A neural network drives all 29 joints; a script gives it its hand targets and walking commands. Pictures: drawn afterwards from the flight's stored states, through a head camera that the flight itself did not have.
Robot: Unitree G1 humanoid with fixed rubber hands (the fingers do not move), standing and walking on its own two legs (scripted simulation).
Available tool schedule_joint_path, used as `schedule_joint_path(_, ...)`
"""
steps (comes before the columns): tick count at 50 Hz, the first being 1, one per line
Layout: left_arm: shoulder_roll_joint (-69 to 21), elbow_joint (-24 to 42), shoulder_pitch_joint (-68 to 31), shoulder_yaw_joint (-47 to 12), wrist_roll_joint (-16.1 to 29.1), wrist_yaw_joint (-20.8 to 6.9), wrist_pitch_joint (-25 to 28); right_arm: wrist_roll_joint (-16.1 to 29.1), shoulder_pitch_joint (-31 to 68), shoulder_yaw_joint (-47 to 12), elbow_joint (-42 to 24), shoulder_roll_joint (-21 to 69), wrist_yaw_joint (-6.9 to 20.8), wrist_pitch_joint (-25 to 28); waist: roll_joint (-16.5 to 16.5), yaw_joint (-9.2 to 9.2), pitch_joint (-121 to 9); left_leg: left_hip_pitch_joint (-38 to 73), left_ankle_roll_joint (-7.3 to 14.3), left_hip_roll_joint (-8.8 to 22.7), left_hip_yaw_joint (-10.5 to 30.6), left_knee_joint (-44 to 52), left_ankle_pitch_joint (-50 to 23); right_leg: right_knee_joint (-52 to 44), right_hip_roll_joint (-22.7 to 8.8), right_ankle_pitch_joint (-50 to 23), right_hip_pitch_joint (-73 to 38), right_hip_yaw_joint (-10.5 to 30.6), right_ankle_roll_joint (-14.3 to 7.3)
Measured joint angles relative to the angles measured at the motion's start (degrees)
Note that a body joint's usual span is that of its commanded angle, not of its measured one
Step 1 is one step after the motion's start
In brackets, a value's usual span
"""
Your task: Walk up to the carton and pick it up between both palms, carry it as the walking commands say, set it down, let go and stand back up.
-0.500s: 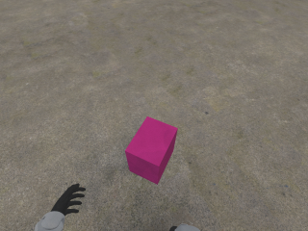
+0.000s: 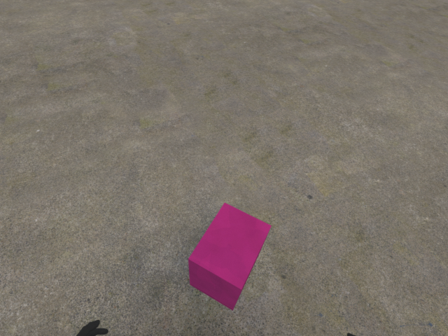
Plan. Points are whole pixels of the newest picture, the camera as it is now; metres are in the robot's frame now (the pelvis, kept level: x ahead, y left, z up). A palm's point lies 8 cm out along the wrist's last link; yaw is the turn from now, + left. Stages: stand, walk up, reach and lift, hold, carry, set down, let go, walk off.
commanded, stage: walk up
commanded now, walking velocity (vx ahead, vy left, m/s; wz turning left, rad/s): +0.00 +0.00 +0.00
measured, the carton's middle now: (228, 256) +0.50 -0.05 -0.62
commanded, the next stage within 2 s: none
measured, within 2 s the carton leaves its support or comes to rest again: neither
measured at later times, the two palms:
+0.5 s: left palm out of the picture +0.07 +0.29 -0.09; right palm out of the picture +0.10 -0.25 -0.11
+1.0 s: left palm (54, 266) +0.25 +0.35 -0.10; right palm out of the picture +0.07 -0.15 -0.10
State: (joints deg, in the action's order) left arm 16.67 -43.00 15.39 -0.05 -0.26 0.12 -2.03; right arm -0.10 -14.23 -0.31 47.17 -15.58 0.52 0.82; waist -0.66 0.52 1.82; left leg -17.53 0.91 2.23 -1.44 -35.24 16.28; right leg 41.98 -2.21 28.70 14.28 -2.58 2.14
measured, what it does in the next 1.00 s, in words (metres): steps to the left: right foot, then left foot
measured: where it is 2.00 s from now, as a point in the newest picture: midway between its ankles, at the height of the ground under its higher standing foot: outside the picture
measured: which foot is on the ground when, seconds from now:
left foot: down 0.00-0.38, up 0.40-0.70, down 0.72-1.00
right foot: up 0.00-0.20, down 0.22-0.70, up 0.72-1.00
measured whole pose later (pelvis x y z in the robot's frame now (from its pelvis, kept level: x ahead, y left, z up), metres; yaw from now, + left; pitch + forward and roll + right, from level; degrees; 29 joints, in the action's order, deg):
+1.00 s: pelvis +0.06 +0.13 +0.01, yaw -14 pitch +1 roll -1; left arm 17.1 -44.1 7.2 -0.1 -2.1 -0.8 -3.7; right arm -0.2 -14.4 0.5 46.5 -15.3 -1.0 -0.8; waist -0.8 0.4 2.8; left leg -13.4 1.3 3.3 -7.3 -30.4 17.6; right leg 59.0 -0.1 21.2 28.8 0.8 3.0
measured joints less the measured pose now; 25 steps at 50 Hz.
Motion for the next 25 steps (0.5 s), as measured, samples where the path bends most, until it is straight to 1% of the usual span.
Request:
schedule_joint_path(3,-0.05,0.02,-3.05,0.00,0.06,0.05,-0.89,0.00,-0.36,-0.02,0.00,0.00,-0.93,-0.17,-0.02,-0.05,0.68,0.72,0.49,0.02,-0.05,1.55,-0.24,3.49,2.14,-0.03,2.98,0.06,0.00)
schedule_joint_path(6,-0.04,0.03,-5.14,0.00,0.06,0.05,-1.64,0.00,-0.31,0.12,0.00,0.01,-1.37,-0.80,-0.01,-0.09,0.99,0.78,0.51,-0.30,-0.10,1.69,-0.25,2.73,3.37,-1.39,3.96,0.14,0.00)
schedule_joint_path(8,-0.03,0.05,-5.80,-0.01,0.06,0.02,-1.76,0.00,-0.10,0.28,-0.01,0.01,-1.41,-1.45,-0.03,-0.13,1.01,0.81,0.50,-0.82,-0.15,1.69,-0.24,-1.21,3.51,-4.17,2.96,0.20,-0.01)
schedule_joint_path(10,-0.03,0.06,-5.76,-0.01,0.06,-0.01,-1.74,0.00,0.21,0.45,-0.02,0.02,-1.41,-2.07,-0.09,-0.16,0.81,0.91,0.43,-1.57,-0.19,1.69,-0.23,-8.44,3.35,-9.80,0.32,0.25,-0.01)
schedule_joint_path(11,-0.18,0.04,-5.50,-0.02,0.05,-0.01,-1.61,0.00,0.48,0.62,-0.01,0.01,-1.40,-2.33,0.11,-0.11,0.73,1.01,0.32,-1.87,-0.12,1.69,-0.23,-10.65,3.24,-12.03,-0.65,0.16,-1.05)
schedule_joint_path(12,-0.54,0.02,-5.07,-0.03,0.01,-0.04,-1.43,0.00,0.87,0.83,-0.02,0.01,-1.39,-2.53,0.77,-0.08,0.78,1.33,0.27,-1.78,0.01,1.77,-0.25,-10.94,3.42,-12.63,-1.00,0.02,-2.32)
schedule_joint_path(14,-0.99,0.01,-4.04,-0.02,-0.11,-0.11,-1.26,0.00,1.16,0.81,-0.02,0.01,-1.20,-2.78,1.57,-0.08,0.59,2.42,0.26,-1.76,0.05,2.61,-0.36,-11.12,3.52,-12.33,-1.78,-0.02,-3.70)
schedule_joint_path(19,-1.06,0.02,-2.79,0.01,-0.31,0.20,-1.00,-0.12,1.20,1.00,0.01,-0.01,-0.54,-3.20,1.93,-0.09,-0.08,3.56,-0.19,-1.81,0.03,3.62,-0.57,-11.99,3.48,-12.17,-2.88,0.03,-4.01)
schedule_joint_path(20,-1.04,0.00,-1.94,0.02,-0.67,0.75,-0.88,-0.13,1.33,1.64,0.04,-0.01,-0.15,-3.84,1.90,-0.13,-0.71,2.70,-0.70,-2.09,-0.03,2.22,0.86,-12.01,3.26,-12.15,-2.39,0.35,-4.01)
schedule_joint_path(23,-0.88,-0.45,2.35,0.01,-0.86,2.48,-0.46,-0.13,3.11,3.04,-0.04,0.01,0.74,-4.84,1.77,-0.15,-1.44,-2.68,-2.10,-2.47,-0.02,-8.25,2.19,-13.64,2.08,-13.31,-1.20,2.77,-3.84)
schedule_joint_path(25,-0.88,-1.01,4.94,-0.02,-0.86,2.76,-0.21,-0.13,4.26,3.20,-0.06,0.00,1.08,-4.52,1.62,-0.12,-0.96,-5.18,-2.87,-2.45,0.03,-10.79,2.26,-15.06,0.72,-14.35,-0.98,4.62,-2.95)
